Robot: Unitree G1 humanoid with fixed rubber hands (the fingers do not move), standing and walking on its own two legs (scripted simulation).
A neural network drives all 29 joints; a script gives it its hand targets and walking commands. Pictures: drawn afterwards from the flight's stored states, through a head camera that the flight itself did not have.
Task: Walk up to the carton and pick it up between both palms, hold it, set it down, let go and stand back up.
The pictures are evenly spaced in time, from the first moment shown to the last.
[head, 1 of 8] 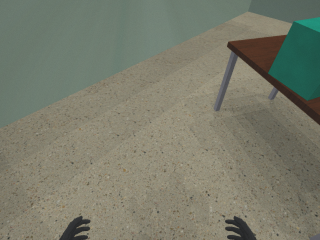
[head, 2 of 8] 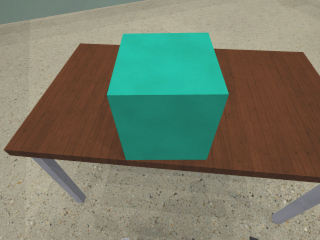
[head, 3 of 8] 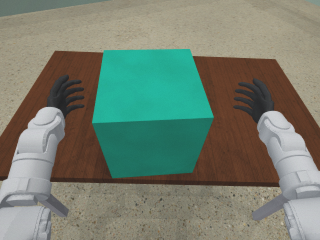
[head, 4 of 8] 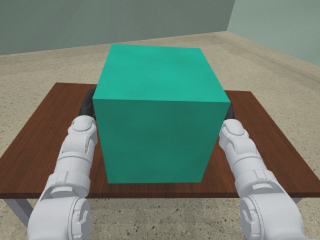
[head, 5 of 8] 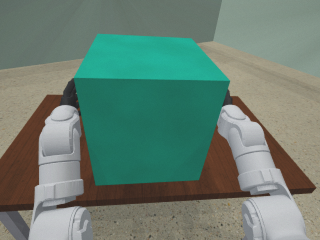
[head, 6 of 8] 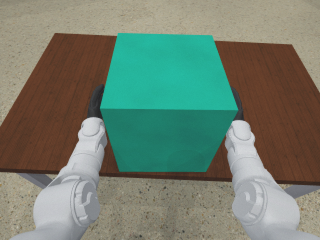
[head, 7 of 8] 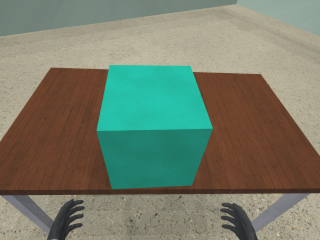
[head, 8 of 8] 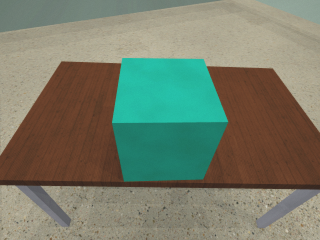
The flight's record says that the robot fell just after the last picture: no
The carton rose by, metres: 0.21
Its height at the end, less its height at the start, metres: +0.00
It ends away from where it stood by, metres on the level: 0.02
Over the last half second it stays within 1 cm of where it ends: yes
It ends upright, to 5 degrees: yes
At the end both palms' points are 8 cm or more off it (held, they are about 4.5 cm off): yes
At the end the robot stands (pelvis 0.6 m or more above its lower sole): yes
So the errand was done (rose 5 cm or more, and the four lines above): yes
